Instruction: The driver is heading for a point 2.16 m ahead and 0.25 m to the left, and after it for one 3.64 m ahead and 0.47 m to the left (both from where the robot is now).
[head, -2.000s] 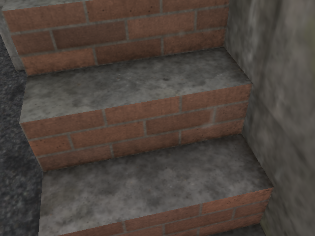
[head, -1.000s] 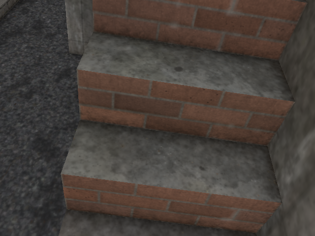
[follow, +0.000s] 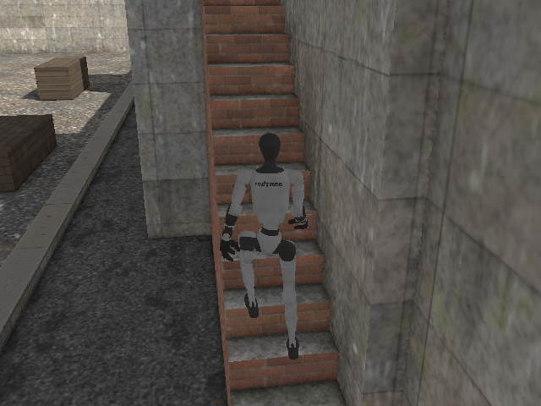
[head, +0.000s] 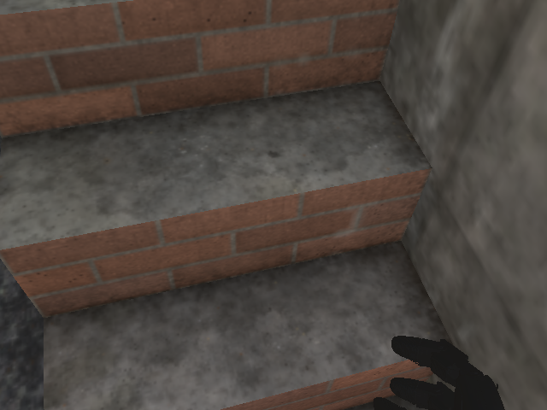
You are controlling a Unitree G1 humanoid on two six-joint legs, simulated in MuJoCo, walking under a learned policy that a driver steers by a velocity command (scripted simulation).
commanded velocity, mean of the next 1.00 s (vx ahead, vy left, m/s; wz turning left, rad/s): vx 0.50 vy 0.00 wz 0.23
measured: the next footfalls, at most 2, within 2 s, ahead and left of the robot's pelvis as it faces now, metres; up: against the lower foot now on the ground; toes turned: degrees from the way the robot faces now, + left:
right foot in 0.66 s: +0.01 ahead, -0.09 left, +0.00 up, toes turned -4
left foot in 0.86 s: +0.15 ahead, +0.07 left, +0.21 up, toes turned +14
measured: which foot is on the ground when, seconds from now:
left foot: down 0.00-0.60, up 0.62-0.84, down 0.86-1.00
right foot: down 0.00-0.34, up 0.36-0.64, down 0.66-0.92, up 0.94-1.00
